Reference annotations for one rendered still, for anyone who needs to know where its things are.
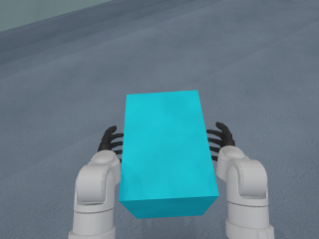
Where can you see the carton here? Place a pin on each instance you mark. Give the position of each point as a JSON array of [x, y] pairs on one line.
[[167, 169]]

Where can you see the robot right forearm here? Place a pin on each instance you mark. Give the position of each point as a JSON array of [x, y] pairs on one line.
[[246, 194]]

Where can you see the robot left forearm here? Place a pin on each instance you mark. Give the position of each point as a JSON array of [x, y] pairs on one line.
[[94, 198]]

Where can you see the robot right hand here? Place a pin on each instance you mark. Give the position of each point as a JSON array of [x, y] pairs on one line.
[[224, 134]]

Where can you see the robot left hand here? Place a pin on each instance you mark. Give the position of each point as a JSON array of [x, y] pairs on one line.
[[108, 137]]

